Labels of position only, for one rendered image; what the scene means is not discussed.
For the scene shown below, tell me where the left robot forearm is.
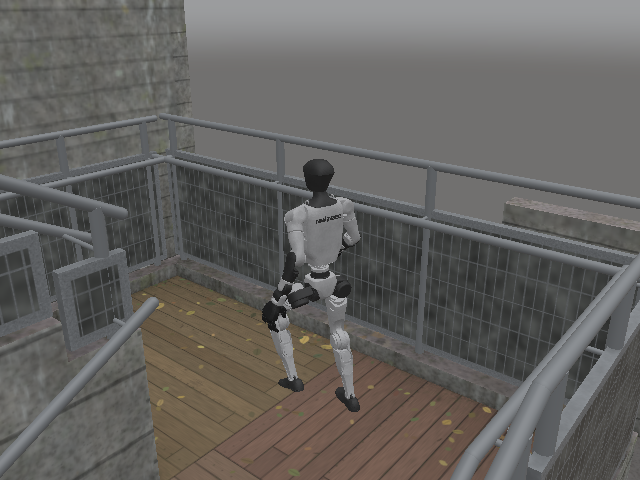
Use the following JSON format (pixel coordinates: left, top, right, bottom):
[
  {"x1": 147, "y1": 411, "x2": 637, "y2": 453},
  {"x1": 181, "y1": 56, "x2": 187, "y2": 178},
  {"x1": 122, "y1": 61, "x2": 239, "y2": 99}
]
[{"x1": 271, "y1": 252, "x2": 299, "y2": 306}]

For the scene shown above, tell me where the right robot thigh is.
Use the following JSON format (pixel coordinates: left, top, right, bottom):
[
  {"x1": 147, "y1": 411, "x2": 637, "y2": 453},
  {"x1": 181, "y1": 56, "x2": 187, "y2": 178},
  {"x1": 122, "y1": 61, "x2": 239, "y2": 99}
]
[{"x1": 325, "y1": 275, "x2": 352, "y2": 350}]

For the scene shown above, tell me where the robot thigh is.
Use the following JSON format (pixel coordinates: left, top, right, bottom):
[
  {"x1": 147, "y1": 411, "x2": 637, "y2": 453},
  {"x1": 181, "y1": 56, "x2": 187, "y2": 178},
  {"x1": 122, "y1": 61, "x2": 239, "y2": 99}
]
[
  {"x1": 325, "y1": 275, "x2": 352, "y2": 350},
  {"x1": 277, "y1": 283, "x2": 314, "y2": 331}
]

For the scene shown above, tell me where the robot right upper arm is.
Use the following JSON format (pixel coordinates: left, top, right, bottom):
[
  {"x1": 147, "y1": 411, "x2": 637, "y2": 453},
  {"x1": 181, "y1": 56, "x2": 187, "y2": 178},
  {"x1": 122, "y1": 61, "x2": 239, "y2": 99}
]
[{"x1": 335, "y1": 197, "x2": 361, "y2": 245}]

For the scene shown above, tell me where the left robot thigh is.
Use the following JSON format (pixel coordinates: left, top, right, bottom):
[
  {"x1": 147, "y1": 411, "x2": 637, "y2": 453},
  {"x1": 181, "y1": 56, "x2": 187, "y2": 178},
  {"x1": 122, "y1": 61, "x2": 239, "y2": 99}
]
[{"x1": 277, "y1": 283, "x2": 314, "y2": 331}]

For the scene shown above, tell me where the robot left hand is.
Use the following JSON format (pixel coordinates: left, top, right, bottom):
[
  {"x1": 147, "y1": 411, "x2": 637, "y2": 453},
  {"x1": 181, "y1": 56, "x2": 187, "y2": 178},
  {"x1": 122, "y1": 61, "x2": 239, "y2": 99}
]
[{"x1": 262, "y1": 301, "x2": 287, "y2": 333}]

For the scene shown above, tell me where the right robot forearm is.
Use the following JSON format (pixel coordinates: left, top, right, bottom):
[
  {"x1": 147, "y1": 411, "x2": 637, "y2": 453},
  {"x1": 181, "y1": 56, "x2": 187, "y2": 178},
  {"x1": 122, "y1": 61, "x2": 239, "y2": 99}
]
[{"x1": 339, "y1": 233, "x2": 361, "y2": 253}]

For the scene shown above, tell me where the robot left upper arm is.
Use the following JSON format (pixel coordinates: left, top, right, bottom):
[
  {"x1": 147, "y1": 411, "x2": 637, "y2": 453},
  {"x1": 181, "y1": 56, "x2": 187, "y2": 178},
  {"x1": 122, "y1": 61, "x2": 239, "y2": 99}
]
[{"x1": 284, "y1": 205, "x2": 306, "y2": 267}]

